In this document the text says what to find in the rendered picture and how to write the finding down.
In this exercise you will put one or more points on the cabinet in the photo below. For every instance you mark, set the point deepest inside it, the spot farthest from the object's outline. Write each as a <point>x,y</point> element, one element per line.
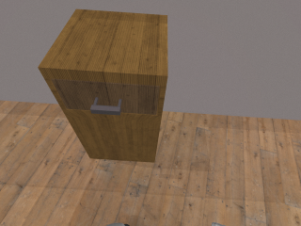
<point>112,47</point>

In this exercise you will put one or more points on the handle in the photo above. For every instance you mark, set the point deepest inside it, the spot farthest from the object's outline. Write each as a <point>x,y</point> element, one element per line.
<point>105,109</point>

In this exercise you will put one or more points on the drawer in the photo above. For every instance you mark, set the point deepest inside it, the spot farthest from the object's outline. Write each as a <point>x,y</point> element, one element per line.
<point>81,94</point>

